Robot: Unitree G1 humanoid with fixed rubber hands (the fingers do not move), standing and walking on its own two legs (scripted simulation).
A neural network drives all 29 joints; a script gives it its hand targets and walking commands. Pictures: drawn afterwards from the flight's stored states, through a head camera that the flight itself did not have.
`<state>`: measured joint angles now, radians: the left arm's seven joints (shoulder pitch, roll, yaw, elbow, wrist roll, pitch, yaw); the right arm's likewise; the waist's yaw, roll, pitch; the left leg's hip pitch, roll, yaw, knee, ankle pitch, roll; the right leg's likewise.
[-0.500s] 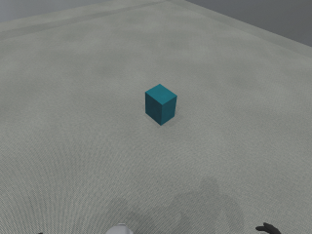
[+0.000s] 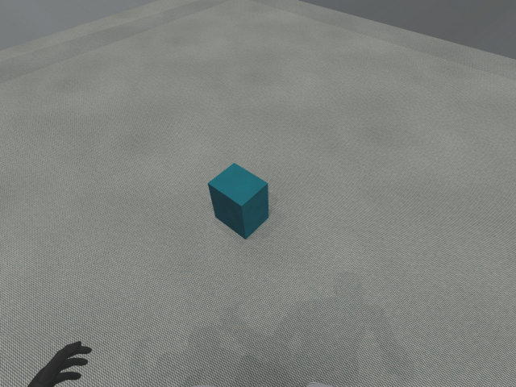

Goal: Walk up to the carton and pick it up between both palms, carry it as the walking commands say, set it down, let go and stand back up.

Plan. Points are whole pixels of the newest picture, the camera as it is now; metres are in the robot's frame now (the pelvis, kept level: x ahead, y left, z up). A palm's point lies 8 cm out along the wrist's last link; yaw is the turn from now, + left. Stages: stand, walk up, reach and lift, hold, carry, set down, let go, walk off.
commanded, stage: walk up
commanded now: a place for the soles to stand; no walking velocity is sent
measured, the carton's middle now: (239, 201) +0.98 +0.09 -0.62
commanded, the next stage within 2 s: none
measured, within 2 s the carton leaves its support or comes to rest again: neither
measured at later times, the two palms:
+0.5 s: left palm (61, 337) +0.24 +0.34 -0.08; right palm (407, 261) +0.34 -0.28 -0.05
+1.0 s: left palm (86, 250) +0.40 +0.34 -0.06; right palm (373, 183) +0.56 -0.27 -0.07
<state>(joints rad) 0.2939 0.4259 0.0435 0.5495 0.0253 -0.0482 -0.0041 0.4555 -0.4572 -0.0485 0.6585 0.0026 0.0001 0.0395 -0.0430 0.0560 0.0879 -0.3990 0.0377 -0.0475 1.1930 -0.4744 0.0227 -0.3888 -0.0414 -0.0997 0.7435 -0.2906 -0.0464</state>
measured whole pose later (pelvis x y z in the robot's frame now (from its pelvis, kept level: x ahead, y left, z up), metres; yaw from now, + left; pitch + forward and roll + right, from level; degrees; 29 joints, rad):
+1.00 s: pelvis +0.41 +0.02 +0.01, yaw +5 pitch -4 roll +0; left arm 0.46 0.46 0.02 0.63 0.01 -0.04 0.00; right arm 0.28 -0.43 -0.05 0.63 -0.02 0.01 0.06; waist 0.05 0.02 0.11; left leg -0.41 0.06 0.05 0.65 -0.19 0.05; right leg -0.17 -0.08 -0.09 0.68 -0.43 0.02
